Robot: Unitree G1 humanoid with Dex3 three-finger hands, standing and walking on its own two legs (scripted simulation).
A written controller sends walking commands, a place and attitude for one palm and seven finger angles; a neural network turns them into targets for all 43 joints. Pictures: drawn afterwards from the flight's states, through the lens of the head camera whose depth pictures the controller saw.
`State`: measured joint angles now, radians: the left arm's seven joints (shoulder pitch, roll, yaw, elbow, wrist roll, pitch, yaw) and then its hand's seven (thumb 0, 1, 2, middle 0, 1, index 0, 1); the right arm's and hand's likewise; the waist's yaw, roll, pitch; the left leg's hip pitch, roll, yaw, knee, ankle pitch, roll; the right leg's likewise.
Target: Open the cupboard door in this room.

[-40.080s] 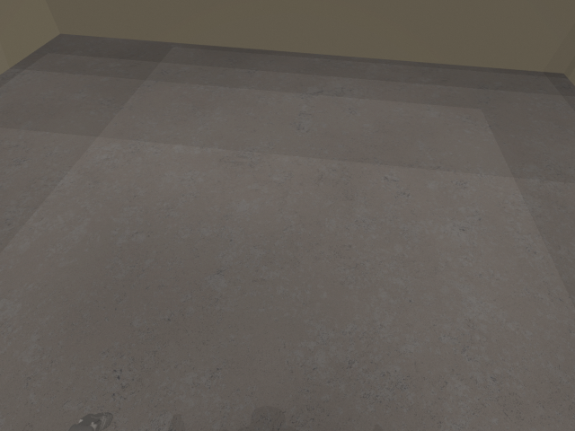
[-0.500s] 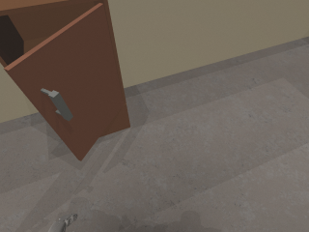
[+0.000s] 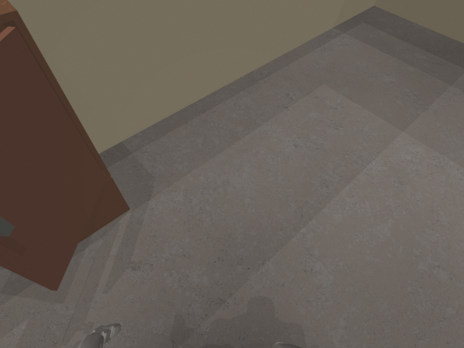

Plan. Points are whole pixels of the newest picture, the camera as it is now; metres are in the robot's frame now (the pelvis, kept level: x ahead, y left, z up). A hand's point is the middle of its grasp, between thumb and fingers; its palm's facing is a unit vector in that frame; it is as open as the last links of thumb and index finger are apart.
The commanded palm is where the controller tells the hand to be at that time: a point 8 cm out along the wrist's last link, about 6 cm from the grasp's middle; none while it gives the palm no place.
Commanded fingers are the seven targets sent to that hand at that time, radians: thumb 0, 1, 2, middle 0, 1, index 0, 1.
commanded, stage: walk to a spot facing it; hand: left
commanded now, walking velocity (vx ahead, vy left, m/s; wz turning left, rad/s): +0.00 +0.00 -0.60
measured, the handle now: out of the picture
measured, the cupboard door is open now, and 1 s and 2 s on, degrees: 42 42 42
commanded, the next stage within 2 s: turn to face it in 1.50 s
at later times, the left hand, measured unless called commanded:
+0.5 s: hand (177, 300) +0.22 +0.13 -0.15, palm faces -0.33 -0.93 -0.18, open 7.4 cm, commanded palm none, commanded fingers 0.00 0.90 0.90 -0.20 -0.30 -0.20 -0.30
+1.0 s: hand (247, 241) +0.36 -0.02 -0.18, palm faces -0.56 -0.82 -0.16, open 7.4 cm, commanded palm none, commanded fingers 0.00 0.90 0.90 -0.20 -0.30 -0.20 -0.30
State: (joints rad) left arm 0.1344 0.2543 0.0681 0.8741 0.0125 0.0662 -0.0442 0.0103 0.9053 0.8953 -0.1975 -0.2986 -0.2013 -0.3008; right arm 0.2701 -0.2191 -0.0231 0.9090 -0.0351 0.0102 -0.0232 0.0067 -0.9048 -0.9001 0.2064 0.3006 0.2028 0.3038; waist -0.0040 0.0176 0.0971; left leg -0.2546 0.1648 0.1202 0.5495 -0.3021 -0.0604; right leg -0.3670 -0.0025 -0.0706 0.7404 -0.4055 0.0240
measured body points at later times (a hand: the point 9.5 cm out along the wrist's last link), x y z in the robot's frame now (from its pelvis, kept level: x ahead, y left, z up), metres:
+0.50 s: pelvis +0.05 -0.03 +0.01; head +0.10 -0.04 +0.45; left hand +0.23 +0.17 -0.13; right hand -0.02 -0.28 -0.13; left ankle +0.06 +0.12 -0.74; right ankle +0.03 -0.17 -0.68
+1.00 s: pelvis +0.21 -0.15 +0.00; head +0.25 -0.15 +0.44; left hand +0.39 +0.03 -0.16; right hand +0.13 -0.38 -0.13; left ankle +0.29 -0.04 -0.74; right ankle +0.09 -0.21 -0.66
